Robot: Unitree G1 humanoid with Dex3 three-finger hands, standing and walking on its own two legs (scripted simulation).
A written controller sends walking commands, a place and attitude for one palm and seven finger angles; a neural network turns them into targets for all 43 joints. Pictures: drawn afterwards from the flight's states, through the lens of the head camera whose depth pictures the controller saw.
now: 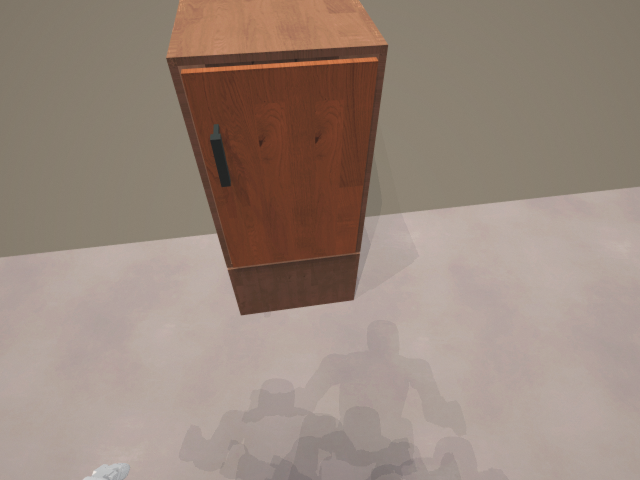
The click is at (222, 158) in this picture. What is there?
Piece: cupboard door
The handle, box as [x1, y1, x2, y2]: [210, 124, 230, 186]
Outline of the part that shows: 214,124 213,133 210,134 210,141 221,186 230,185 230,179 220,134 218,133 218,124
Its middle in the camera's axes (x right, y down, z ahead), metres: -0.22 -0.18 +0.82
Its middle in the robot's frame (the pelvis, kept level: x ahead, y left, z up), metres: +0.72 +0.26 -0.03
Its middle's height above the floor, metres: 0.74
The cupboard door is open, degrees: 0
